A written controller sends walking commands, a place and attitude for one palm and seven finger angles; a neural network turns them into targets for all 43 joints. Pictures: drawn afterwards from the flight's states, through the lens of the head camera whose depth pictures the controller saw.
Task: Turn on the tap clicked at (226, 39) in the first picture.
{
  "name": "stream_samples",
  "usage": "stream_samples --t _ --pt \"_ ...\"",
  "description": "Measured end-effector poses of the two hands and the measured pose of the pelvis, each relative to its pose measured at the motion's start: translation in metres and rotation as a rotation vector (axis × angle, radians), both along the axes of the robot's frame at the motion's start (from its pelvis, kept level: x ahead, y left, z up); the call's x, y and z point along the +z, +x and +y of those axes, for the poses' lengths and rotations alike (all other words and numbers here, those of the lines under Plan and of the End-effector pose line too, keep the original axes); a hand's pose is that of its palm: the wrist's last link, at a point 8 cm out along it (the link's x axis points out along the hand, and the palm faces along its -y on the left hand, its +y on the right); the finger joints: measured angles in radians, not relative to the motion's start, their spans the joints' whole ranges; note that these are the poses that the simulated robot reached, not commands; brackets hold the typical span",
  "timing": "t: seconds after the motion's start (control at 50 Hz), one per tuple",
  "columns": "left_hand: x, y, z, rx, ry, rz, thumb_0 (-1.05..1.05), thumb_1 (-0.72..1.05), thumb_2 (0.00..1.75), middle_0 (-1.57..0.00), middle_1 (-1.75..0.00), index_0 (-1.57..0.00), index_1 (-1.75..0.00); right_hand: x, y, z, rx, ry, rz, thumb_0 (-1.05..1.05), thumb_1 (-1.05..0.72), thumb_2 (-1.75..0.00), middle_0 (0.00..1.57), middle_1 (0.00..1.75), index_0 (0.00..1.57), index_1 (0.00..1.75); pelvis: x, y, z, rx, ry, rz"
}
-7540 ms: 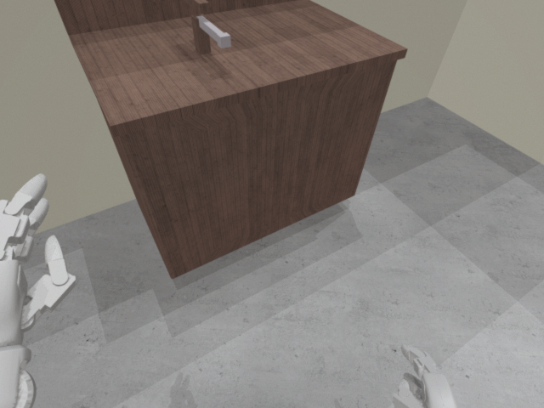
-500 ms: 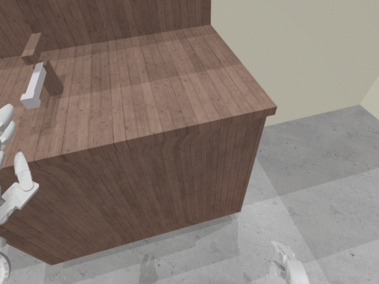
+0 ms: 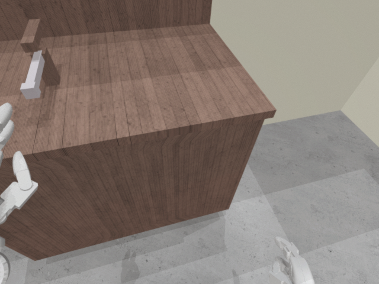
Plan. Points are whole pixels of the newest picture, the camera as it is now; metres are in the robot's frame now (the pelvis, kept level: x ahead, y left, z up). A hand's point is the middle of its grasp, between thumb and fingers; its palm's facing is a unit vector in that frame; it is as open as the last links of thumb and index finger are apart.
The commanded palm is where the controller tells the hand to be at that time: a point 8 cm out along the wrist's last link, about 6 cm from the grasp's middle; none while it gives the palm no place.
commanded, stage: come to a stop and stand still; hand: left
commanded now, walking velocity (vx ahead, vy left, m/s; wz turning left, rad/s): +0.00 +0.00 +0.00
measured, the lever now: (30, 90) +0.47 +0.41 +0.13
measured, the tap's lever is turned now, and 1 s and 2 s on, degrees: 0 0 0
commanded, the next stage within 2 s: look again from close up in 0.72 s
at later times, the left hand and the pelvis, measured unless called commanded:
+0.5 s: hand (29, 222) +0.16 +0.24 +0.17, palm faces +0.40 -0.84 -0.37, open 7.4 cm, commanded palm +0.10 +0.28 +0.18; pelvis -0.06 +0.00 +0.00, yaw +0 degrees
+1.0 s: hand out of the picture +0.19 +0.29 +0.18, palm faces +0.45 -0.83 -0.32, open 7.4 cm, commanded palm +0.12 +0.29 +0.18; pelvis -0.06 +0.02 +0.00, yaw -3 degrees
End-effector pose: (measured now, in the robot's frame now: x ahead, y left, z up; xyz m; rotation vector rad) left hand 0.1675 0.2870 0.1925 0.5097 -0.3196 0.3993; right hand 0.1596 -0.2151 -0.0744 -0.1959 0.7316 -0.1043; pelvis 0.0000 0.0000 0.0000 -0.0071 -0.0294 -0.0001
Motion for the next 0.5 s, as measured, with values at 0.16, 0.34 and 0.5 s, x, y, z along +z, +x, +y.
stream_samples --t 0.16,0.34,0.5 --pt "-0.006 -0.023 -0.028 -0.034 -0.045 0.032 0.01 0.89 0.89 -0.21 -0.3 -0.21 -0.3 -0.013 -0.023 0.01 0.041 0.077 0.003 0.01 -0.9 -0.9 0.2 0.3 0.2 0.3 -0.003 -0.025 -0.011 0.004 -0.009 -0.022" --pt "-0.013 -0.042 -0.015 -0.026 -0.061 0.038 0.01 0.88 0.89 -0.21 -0.3 -0.22 -0.3 -0.01 -0.064 -0.025 -0.045 -0.036 0.047 0.01 -0.9 -0.9 0.2 0.3 0.2 0.3 -0.003 -0.045 -0.007 -0.01 -0.011 -0.034" --pt "-0.015 -0.046 -0.01 -0.041 -0.057 0.02 0.01 0.89 0.89 -0.21 -0.3 -0.21 -0.3 -0.004 -0.086 -0.032 -0.064 -0.08 0.048 0.01 -0.9 -0.9 0.2 0.3 0.2 0.3 -0.002 -0.059 -0.002 -0.009 -0.019 -0.035"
